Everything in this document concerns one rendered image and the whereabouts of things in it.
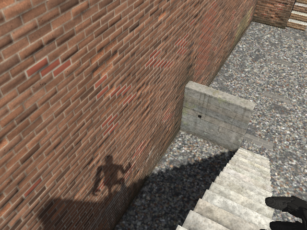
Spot stairs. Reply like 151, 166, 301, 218
286, 0, 307, 31
176, 147, 274, 230

